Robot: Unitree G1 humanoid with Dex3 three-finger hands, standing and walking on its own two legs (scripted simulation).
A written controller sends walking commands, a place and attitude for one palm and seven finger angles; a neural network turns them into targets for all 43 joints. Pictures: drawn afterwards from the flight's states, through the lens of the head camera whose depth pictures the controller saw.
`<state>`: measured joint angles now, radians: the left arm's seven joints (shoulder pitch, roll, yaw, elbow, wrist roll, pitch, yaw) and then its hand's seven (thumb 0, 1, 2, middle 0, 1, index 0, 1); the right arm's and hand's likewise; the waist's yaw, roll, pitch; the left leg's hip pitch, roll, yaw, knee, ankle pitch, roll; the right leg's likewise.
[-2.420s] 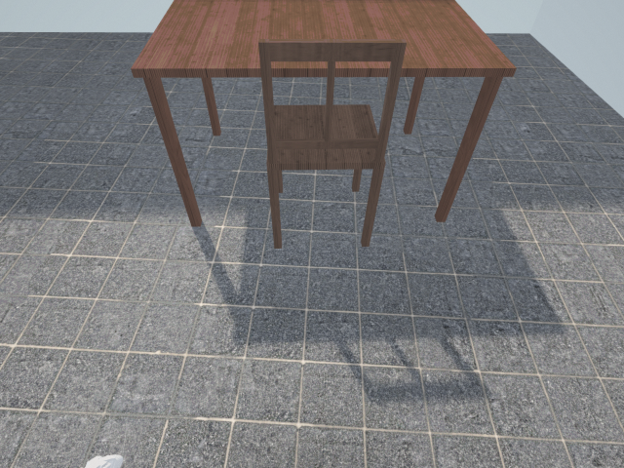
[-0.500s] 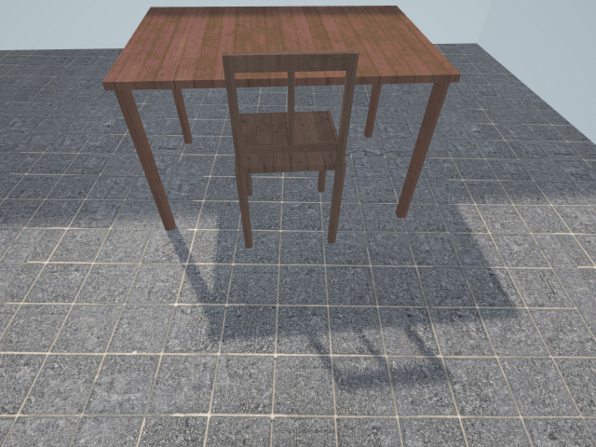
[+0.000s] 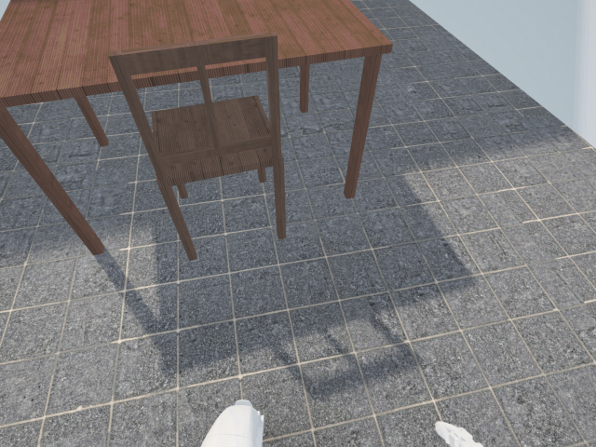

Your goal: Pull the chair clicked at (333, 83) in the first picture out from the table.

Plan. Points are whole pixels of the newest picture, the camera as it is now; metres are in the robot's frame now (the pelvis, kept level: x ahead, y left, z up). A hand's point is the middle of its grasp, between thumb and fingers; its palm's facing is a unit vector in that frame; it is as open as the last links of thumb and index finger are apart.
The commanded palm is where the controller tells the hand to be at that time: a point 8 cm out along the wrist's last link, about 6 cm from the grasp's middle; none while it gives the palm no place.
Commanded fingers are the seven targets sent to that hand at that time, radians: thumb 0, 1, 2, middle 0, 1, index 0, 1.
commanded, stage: walk to a spot facing it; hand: left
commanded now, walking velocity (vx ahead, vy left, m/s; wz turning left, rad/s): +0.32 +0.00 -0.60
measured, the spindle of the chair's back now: (209, 109) +0.91 +0.36 -0.11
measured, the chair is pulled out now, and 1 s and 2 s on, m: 0.00 0.00 0.00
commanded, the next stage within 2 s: none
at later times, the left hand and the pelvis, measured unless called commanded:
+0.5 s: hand (223, 294) +0.38 +0.19 -0.15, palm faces -0.36 -0.91 -0.23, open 7.4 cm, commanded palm none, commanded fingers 0.00 0.90 0.90 -0.20 -0.30 -0.20 -0.30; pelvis +0.18 +0.05 -0.01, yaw -20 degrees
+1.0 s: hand (248, 272) +0.46 +0.16 -0.19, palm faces -0.54 -0.82 -0.17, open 7.4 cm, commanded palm none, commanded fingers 0.00 0.90 0.90 -0.20 -0.30 -0.20 -0.30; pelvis +0.27 +0.06 -0.02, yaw -37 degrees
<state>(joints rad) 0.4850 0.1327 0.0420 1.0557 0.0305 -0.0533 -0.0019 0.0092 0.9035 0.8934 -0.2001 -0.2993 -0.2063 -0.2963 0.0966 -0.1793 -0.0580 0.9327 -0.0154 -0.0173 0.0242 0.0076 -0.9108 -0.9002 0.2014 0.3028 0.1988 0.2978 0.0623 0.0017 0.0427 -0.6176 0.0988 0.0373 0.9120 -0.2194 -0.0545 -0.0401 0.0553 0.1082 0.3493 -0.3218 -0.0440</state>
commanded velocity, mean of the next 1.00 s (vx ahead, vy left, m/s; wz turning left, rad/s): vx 0.07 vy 0.00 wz -0.60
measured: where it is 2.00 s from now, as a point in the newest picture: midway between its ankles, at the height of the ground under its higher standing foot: (300, 421)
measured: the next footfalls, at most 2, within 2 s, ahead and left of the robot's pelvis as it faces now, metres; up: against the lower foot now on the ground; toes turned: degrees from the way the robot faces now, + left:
left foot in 0.12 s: +0.19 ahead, +0.15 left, +0.00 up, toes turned -1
right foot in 0.60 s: +0.28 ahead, -0.11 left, +0.00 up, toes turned -30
